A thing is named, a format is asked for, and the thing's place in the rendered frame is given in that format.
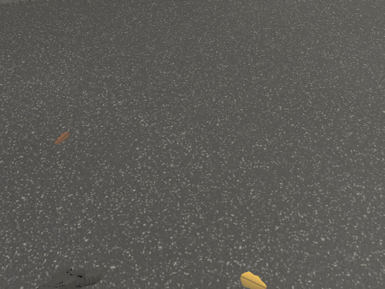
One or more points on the robot left hand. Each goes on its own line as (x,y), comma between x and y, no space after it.
(73,279)

